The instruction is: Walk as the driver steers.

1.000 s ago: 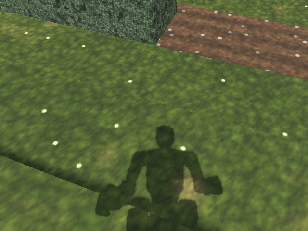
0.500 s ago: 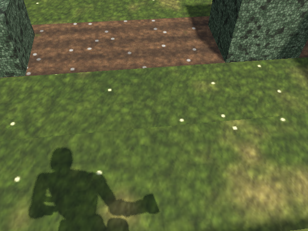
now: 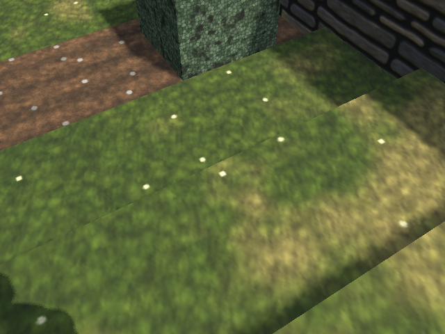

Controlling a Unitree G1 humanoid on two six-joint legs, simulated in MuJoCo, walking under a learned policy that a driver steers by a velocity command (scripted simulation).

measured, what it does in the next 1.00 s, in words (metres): goes down, turning left: right foot, then left foot 0.15 m lower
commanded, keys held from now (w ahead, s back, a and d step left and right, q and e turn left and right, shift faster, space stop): w+q+shift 0.98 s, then w+shift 0.02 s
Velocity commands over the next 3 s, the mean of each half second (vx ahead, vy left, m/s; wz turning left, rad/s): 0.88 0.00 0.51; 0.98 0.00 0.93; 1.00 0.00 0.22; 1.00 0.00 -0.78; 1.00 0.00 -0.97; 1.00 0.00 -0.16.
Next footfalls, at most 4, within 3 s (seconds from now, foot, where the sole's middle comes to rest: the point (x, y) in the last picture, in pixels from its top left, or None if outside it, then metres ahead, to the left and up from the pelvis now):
0.02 right None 0.08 -0.12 -0.77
0.56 left None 0.48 0.11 -0.93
0.92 right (161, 229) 0.95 0.19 -0.93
1.34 left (51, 248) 0.91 0.60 -0.93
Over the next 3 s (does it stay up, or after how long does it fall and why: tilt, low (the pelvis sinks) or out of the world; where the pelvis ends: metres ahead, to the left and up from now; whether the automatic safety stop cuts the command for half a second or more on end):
stays up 2.17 1.17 -0.46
